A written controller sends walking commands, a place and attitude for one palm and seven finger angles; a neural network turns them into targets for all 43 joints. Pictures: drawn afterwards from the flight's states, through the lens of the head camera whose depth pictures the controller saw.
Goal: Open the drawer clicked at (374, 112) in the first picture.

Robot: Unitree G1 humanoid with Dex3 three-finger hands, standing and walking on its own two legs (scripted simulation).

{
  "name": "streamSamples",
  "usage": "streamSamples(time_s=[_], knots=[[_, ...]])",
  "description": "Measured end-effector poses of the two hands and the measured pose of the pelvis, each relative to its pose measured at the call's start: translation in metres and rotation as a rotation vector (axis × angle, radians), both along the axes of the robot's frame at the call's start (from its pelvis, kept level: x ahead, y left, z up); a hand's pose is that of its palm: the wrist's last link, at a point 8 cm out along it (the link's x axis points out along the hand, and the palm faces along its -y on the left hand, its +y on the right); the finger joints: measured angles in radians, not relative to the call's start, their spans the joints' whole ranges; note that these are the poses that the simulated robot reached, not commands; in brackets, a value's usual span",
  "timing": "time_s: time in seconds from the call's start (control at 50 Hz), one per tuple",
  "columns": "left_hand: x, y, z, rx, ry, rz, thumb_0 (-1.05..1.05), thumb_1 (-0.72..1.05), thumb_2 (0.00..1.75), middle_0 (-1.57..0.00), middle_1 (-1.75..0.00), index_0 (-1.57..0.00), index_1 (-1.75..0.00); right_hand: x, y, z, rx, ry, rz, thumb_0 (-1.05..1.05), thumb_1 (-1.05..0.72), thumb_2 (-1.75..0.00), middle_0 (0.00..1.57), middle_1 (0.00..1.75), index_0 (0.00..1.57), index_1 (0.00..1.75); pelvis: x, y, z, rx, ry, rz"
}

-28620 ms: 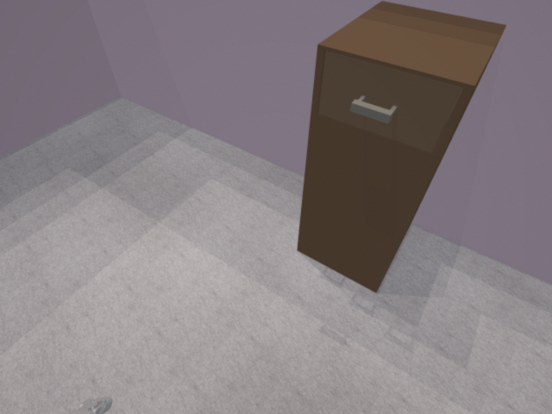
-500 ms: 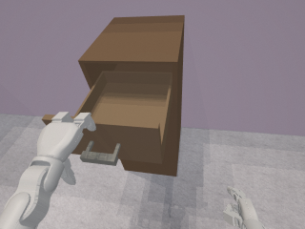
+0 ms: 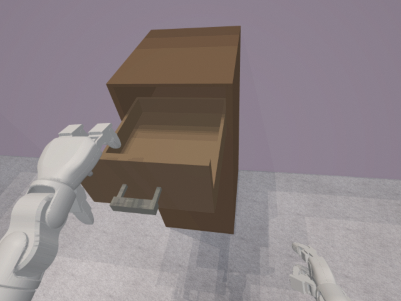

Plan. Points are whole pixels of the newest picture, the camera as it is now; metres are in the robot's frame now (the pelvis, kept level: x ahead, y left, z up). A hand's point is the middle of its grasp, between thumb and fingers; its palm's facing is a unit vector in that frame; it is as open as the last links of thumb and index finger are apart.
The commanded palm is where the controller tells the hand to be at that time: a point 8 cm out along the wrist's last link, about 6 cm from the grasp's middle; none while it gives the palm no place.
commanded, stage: draw the hand back to the body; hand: left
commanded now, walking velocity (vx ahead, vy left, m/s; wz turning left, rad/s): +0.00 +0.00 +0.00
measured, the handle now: (137, 197) +0.31 +0.21 +0.03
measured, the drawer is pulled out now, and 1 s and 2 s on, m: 0.29 0.29 0.29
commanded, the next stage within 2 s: step back with the hand held close in 1.64 s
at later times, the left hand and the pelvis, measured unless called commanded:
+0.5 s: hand (79, 194) +0.23 +0.25 +0.15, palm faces +0.09 -0.04 -1.00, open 13.8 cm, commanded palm +0.19 +0.25 +0.22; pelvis +0.00 -0.01 +0.00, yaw +0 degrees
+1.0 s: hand (78, 180) +0.22 +0.22 +0.21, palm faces +0.42 -0.84 -0.33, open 12.5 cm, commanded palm +0.17 +0.26 +0.21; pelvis +0.01 -0.01 +0.00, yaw +0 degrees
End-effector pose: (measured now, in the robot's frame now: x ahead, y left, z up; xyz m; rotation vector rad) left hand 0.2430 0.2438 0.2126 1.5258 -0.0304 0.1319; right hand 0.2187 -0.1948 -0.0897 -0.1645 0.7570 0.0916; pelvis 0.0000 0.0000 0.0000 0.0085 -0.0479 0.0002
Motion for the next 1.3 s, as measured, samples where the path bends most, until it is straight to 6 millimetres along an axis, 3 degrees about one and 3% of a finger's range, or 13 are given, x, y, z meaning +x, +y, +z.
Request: streamSamples(time_s=[0.1,0.18,0.28,0.46,0.56,0.66,0.76,0.84,1.04,1.3], knots=[[-0.001,-0.004,-0.007,-0.007,0.018,-0.018,0.00,-0.50,0.30,-0.32,-1.21,-0.32,-1.20,-0.007,-0.004,-0.003,-0.015,0.009,0.003,0.01,-0.90,-0.90,0.20,0.30,0.20,0.30,-0.003,-0.002,0.000,-0.001,0.002,0.007],[-0.004,-0.013,-0.005,0.007,-0.004,-0.065,0.00,-0.50,0.30,-0.32,-1.21,-0.32,-1.20,-0.012,-0.007,-0.005,-0.021,0.014,-0.004,0.01,-0.90,-0.90,0.20,0.30,0.20,0.30,-0.002,-0.004,0.000,-0.001,0.001,0.006],[-0.009,-0.009,0.001,0.023,-0.030,-0.049,0.00,-0.50,0.30,-0.32,-1.21,-0.32,-1.20,-0.015,-0.011,-0.007,-0.012,0.021,-0.012,0.01,-0.90,-0.90,0.20,0.30,0.20,0.30,-0.002,-0.006,-0.001,0.001,0.000,-0.001],[-0.033,0.003,-0.003,0.002,0.002,0.026,0.00,-0.50,0.30,-0.31,-1.21,-0.32,-1.20,-0.009,-0.017,-0.006,-0.011,-0.001,-0.009,0.01,-0.90,-0.90,0.20,0.30,0.20,0.30,-0.002,-0.009,-0.002,0.001,-0.004,0.002],[-0.045,0.001,-0.011,-0.002,0.023,0.012,0.00,-0.50,0.30,-0.32,-1.21,-0.32,-1.20,-0.003,-0.018,-0.001,-0.034,-0.027,0.004,0.01,-0.90,-0.90,0.20,0.30,0.20,0.30,-0.002,-0.011,-0.003,-0.002,-0.007,0.009],[-0.055,0.001,-0.006,0.012,-0.019,-0.009,0.00,-0.50,0.30,-0.32,-1.21,-0.33,-1.20,0.001,-0.017,0.003,-0.046,-0.050,0.010,0.01,-0.90,-0.90,0.19,0.30,0.20,0.30,-0.002,-0.012,-0.003,-0.005,-0.012,0.013],[-0.059,0.007,-0.003,-0.714,-0.286,-0.094,0.00,-0.47,0.31,-0.31,-1.19,-0.33,-1.18,-0.005,-0.013,0.015,-0.049,-0.135,-0.027,0.01,-0.90,-0.90,0.20,0.30,0.20,0.30,-0.003,-0.015,-0.003,-0.012,-0.033,0.007],[-0.062,0.009,-0.002,-0.959,-0.460,-0.128,0.00,-0.39,0.34,-0.31,-1.14,-0.32,-1.13,-0.018,-0.016,0.021,-0.075,-0.157,-0.044,0.01,-0.90,-0.90,0.20,0.30,0.20,0.30,0.002,-0.017,-0.002,-0.015,-0.040,-0.002],[-0.061,0.013,0.003,-1.008,-0.507,-0.139,0.00,-0.10,0.47,-0.28,-0.94,-0.29,-0.94,-0.038,-0.034,0.009,-0.115,-0.096,-0.086,0.01,-0.90,-0.90,0.20,0.30,0.20,0.30,0.015,-0.013,-0.001,-0.018,-0.037,-0.010],[-0.076,0.020,0.002,-0.961,-0.459,-0.088,0.00,0.34,0.66,-0.25,-0.66,-0.25,-0.65,-0.021,-0.030,0.014,-0.092,-0.137,-0.102,0.01,-0.90,-0.90,0.20,0.30,0.20,0.30,0.020,-0.008,-0.001,-0.019,-0.024,-0.015]])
